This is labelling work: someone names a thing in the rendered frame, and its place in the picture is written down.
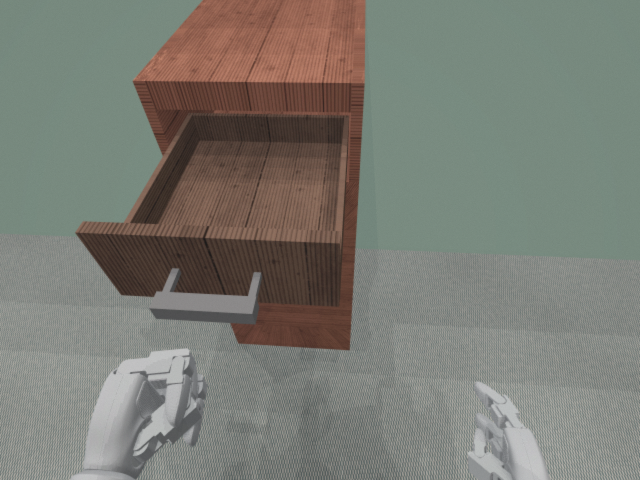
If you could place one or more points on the robot left hand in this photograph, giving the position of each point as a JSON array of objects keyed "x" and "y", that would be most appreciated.
[{"x": 163, "y": 388}]

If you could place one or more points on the cabinet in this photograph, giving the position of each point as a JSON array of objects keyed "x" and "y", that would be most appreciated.
[{"x": 296, "y": 57}]

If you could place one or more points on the drawer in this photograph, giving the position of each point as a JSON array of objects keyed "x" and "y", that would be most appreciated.
[{"x": 236, "y": 194}]

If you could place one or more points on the handle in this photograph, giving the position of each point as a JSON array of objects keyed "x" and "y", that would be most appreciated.
[{"x": 206, "y": 307}]

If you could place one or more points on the robot right hand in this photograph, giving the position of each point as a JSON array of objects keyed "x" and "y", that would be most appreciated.
[{"x": 515, "y": 447}]

